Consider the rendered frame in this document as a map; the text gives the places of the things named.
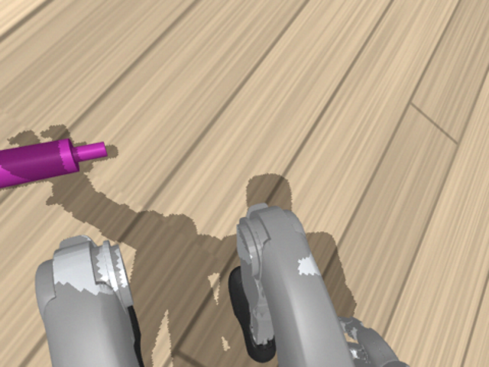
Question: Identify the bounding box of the left robot foot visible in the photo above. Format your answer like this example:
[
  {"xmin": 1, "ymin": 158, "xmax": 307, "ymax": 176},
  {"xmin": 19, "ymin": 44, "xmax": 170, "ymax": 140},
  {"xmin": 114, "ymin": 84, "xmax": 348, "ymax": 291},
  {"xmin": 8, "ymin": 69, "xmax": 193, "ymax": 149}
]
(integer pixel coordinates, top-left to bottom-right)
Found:
[{"xmin": 128, "ymin": 305, "xmax": 144, "ymax": 367}]

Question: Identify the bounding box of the bottle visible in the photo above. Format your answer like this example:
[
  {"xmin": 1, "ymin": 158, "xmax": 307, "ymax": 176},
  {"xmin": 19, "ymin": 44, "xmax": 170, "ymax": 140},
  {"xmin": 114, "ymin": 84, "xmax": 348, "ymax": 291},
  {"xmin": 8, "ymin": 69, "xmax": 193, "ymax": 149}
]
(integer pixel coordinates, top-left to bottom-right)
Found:
[{"xmin": 0, "ymin": 138, "xmax": 108, "ymax": 188}]

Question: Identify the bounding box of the right robot hand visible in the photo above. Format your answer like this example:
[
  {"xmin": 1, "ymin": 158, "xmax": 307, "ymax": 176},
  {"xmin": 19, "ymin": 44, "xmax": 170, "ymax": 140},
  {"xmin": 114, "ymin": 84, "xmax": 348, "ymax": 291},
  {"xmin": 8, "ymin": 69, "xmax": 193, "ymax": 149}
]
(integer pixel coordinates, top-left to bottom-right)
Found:
[{"xmin": 338, "ymin": 316, "xmax": 399, "ymax": 367}]

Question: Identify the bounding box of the right robot foot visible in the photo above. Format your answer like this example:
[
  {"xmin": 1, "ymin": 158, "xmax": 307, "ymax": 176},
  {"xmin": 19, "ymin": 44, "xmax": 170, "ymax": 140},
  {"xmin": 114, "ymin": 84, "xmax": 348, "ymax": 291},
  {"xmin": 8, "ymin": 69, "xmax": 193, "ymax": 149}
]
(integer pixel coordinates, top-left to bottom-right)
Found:
[{"xmin": 228, "ymin": 266, "xmax": 276, "ymax": 363}]

